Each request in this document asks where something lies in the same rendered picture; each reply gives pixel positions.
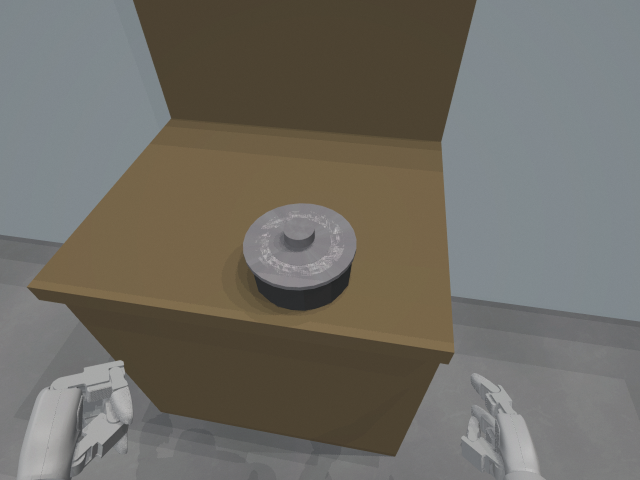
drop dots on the table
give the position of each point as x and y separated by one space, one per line
337 103

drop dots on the lid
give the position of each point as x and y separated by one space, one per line
276 263

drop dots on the pot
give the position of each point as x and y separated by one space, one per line
305 299

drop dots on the left robot hand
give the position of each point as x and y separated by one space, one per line
50 449

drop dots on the right robot hand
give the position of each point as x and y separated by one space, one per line
508 445

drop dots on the knob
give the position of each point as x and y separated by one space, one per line
299 232

